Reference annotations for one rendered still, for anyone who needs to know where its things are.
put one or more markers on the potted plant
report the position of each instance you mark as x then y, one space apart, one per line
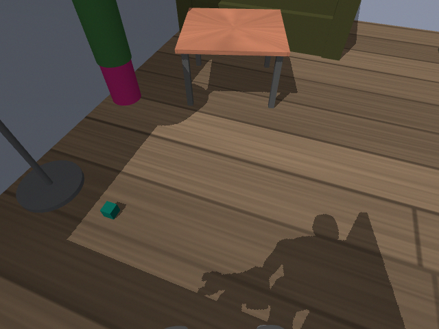
102 24

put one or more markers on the sofa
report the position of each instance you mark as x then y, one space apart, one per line
314 27

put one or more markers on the floor lamp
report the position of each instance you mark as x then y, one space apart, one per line
49 186

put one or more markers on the coffee table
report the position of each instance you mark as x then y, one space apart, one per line
227 31

